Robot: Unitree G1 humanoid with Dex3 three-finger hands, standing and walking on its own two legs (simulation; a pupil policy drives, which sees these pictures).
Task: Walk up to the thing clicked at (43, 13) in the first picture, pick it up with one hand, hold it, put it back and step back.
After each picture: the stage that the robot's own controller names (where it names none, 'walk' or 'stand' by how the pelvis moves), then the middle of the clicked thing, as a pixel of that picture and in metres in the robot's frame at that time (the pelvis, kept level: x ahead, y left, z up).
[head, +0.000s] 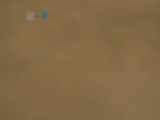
stand; (44, 14) +2.07 +0.47 -0.72
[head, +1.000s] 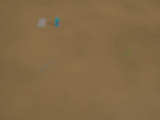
walk; (57, 22) +1.96 +0.18 -0.69
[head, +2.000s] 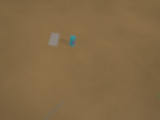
walk; (72, 40) +1.36 +0.01 -0.71
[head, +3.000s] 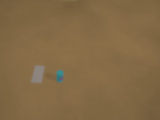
walk; (60, 76) +0.94 +0.09 -0.71
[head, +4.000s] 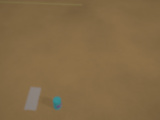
walk; (57, 103) +0.63 +0.13 -0.71
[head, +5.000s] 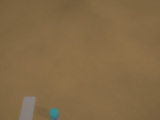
stand; (54, 114) +0.46 +0.14 -0.71
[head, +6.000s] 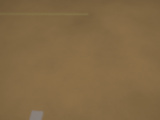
stand; out of the picture +0.42 +0.14 -0.72
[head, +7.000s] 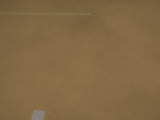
stand; out of the picture +0.41 +0.13 -0.72
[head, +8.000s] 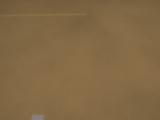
stand; out of the picture +0.39 +0.13 -0.72
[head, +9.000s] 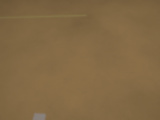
stand; out of the picture +0.41 +0.13 -0.72
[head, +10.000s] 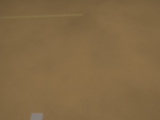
stand; out of the picture +0.42 +0.14 -0.73
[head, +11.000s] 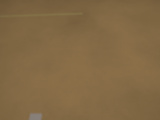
stand; out of the picture +0.41 +0.15 -0.73
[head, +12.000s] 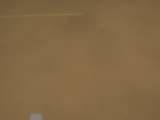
stand; out of the picture +0.40 +0.15 -0.73
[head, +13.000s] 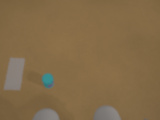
go down; (48, 81) +0.47 +0.14 -0.50
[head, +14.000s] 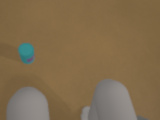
go down; (27, 54) +0.51 +0.18 -0.32
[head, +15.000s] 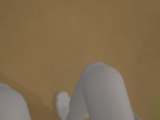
close in; out of the picture +0.50 +0.22 -0.25
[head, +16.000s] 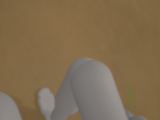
close; out of the picture +0.49 +0.24 -0.24
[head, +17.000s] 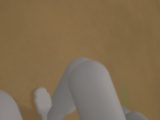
lift; out of the picture +0.48 +0.24 -0.25
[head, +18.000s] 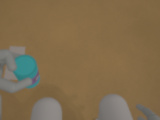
lift; (27, 72) +0.36 +0.17 -0.04
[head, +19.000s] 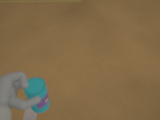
hold; (37, 95) +0.32 +0.15 +0.00
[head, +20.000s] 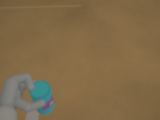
hold; (42, 98) +0.31 +0.14 +0.00
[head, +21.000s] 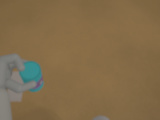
crouch; (32, 77) +0.38 +0.15 -0.06
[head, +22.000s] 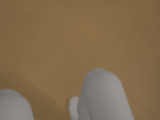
lower; out of the picture +0.51 +0.22 -0.12
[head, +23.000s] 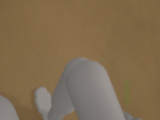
lower; out of the picture +0.47 +0.25 -0.25
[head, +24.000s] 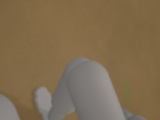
lower; out of the picture +0.47 +0.25 -0.25
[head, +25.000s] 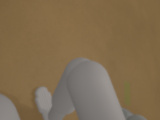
lower; out of the picture +0.47 +0.25 -0.25
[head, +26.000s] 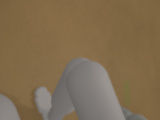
lower; out of the picture +0.47 +0.25 -0.25
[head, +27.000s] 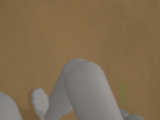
open; out of the picture +0.46 +0.22 -0.26
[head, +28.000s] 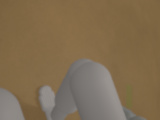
stand; out of the picture +0.47 +0.22 -0.25
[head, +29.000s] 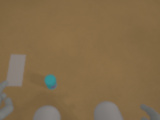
walk; (51, 82) +0.45 +0.13 -0.49
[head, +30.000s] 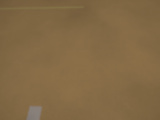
stand; out of the picture +0.40 +0.11 -0.66
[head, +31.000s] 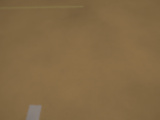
stand; out of the picture +0.40 +0.12 -0.67
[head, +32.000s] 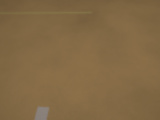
stand; out of the picture +0.41 +0.10 -0.71
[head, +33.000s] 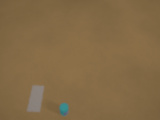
walk; (64, 109) +0.44 +0.06 -0.70
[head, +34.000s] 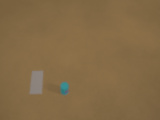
walk; (64, 88) +0.60 +0.09 -0.70
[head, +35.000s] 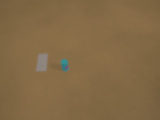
walk; (64, 65) +0.91 +0.19 -0.70
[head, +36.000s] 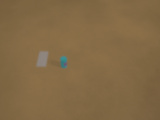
stand; (63, 62) +1.06 +0.14 -0.70
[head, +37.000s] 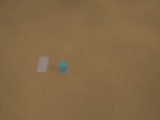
stand; (63, 67) +1.04 +0.15 -0.73
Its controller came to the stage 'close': yes
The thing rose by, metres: 0.71
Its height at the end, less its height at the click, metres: +0.00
